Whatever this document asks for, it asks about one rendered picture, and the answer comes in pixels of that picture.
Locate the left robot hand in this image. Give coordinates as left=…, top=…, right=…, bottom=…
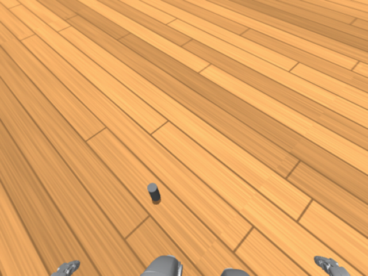
left=51, top=260, right=80, bottom=276

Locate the right robot hand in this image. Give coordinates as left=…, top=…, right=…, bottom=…
left=314, top=256, right=351, bottom=276

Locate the can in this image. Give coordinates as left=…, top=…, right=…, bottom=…
left=147, top=183, right=160, bottom=201

